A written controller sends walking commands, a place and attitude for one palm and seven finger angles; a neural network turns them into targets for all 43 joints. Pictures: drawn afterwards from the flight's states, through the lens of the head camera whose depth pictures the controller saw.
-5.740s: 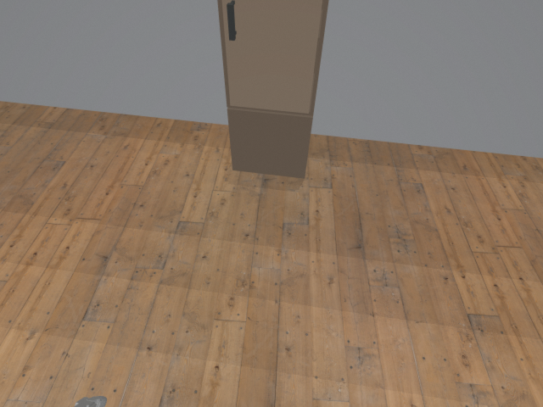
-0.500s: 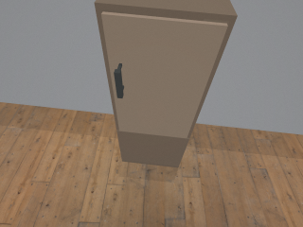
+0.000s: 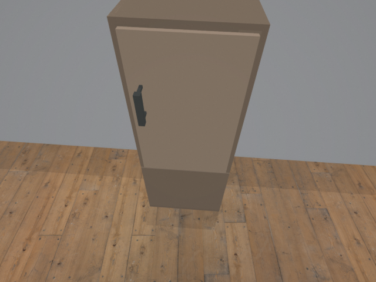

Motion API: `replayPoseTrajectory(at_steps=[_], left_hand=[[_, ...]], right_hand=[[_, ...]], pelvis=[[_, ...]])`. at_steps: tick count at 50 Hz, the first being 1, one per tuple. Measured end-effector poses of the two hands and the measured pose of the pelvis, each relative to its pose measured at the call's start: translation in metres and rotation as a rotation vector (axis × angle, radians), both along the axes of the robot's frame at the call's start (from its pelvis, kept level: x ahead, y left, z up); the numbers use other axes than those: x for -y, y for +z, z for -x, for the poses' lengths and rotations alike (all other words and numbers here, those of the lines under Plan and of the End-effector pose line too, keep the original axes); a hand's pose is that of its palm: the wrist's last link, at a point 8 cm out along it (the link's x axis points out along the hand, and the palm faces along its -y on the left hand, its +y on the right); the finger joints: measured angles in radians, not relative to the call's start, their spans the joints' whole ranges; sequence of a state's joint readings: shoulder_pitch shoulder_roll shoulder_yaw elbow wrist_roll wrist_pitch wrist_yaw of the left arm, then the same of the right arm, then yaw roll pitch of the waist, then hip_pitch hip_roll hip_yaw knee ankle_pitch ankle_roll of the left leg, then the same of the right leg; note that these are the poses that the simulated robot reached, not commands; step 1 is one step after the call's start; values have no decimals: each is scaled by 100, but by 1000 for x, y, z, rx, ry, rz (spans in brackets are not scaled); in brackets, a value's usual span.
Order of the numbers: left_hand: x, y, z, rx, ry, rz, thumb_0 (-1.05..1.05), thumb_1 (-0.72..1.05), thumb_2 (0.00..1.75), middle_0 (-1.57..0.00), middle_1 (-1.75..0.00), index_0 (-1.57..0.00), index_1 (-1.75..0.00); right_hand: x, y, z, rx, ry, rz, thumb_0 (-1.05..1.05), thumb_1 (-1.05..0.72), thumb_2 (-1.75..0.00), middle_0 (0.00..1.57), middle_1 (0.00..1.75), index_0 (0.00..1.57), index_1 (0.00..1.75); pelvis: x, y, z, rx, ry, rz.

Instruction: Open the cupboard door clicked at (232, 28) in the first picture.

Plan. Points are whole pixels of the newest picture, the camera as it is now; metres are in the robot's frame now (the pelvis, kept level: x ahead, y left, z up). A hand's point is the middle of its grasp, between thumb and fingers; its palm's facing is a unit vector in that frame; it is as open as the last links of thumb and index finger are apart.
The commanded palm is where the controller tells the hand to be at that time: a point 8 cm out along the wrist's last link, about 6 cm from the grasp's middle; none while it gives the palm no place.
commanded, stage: come to a stop and stand still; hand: left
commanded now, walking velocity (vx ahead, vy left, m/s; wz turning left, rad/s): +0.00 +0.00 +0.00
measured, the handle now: (141, 105) +0.60 +0.18 +0.02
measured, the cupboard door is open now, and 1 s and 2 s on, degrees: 0 0 0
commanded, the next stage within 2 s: look again from close up in 0.06 s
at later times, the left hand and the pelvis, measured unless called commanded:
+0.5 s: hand out of the picture +0.05 +0.22 -0.18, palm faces +0.06 -0.97 -0.24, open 7.4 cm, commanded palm none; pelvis +0.00 +0.02 -0.01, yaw +1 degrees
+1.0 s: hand out of the picture -0.06 +0.22 -0.18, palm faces +0.04 -0.98 -0.19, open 7.4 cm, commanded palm none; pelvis -0.02 +0.04 +0.00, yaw +0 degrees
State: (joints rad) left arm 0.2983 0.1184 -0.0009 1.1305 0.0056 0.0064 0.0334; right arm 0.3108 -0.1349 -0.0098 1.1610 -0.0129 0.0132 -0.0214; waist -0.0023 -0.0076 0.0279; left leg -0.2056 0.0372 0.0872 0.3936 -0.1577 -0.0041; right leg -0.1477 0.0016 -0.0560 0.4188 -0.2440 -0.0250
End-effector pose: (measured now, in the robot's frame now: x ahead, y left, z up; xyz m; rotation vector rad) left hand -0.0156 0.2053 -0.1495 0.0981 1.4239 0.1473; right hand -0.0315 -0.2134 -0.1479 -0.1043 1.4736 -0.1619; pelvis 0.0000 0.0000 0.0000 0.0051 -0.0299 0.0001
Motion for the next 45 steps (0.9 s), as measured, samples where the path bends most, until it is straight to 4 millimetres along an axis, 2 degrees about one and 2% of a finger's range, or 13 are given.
replayPoseTrajectory(at_steps=[6, 10, 13, 17, 23, 28, 31, 35, 39, 45], left_hand=[[0, -1, 1, -12, 0, 1, 0, 91, 90, -20, -29, -20, -30], [-5, 0, -1, -3, -24, -3, 0, 91, 90, -20, -29, -20, -30], [-17, 1, -9, 41, -24, -32, 0, 91, 90, -20, -30, -20, -30], [-35, 1, -26, 107, -20, -72, 0, 91, 90, -20, -30, -20, -30], [-54, 4, -50, 205, -28, -96, 0, 91, 90, -20, -29, -19, -30], [-63, 7, -55, 251, -36, -95, 0, 91, 90, -20, -29, -19, -30], [-66, 7, -51, 251, -39, -89, 0, 91, 90, -20, -29, -19, -30], [-69, 6, -36, 221, -40, -79, 0, 91, 90, -20, -29, -19, -30], [-72, 4, -15, 168, -35, -71, 0, 91, 90, -20, -29, -20, -30], [-71, 1, 23, 66, -15, -59, 0, 91, 90, -20, -29, -19, -30]], right_hand=[[-11, 0, 19, -48, -22, -19, 1, -91, -90, 20, 30, 20, 30], [-15, 0, 19, -44, -11, -33, 1, -91, -90, 20, 30, 20, 30], [-10, -4, 5, 16, 4, -12, 1, -91, -90, 20, 30, 20, 30], [-2, -5, -24, 108, 21, 22, 1, -91, -90, 20, 30, 20, 30], [1, 2, -70, 254, 57, 58, 1, -91, -90, 20, 30, 20, 30], [-2, 12, -94, 335, 87, 71, 1, -91, -90, 20, 30, 20, 30], [-5, 16, -99, 357, 98, 73, 1, -91, -90, 20, 30, 20, 30], [-9, 19, -94, 349, 106, 72, 1, -91, -90, 20, 30, 20, 30], [-13, 17, -78, 306, 102, 68, 1, -91, -90, 20, 30, 20, 30], [-18, 11, -43, 205, 75, 60, 1, -91, -90, 20, 30, 20, 30]], pelvis=[[0, 0, -1, -6, 1, 1], [-2, -2, 0, -11, 13, 5], [-6, -6, -1, -17, 25, 13], [-11, -10, -4, -8, 26, 13], [-20, -11, -2, 10, 14, 13], [-26, -11, 3, 22, 11, 15], [-30, -9, 8, 24, 10, 16], [-35, -7, 13, 22, 10, 17], [-39, -6, 18, 17, 11, 17], [-43, -4, 22, 10, 12, 16]])
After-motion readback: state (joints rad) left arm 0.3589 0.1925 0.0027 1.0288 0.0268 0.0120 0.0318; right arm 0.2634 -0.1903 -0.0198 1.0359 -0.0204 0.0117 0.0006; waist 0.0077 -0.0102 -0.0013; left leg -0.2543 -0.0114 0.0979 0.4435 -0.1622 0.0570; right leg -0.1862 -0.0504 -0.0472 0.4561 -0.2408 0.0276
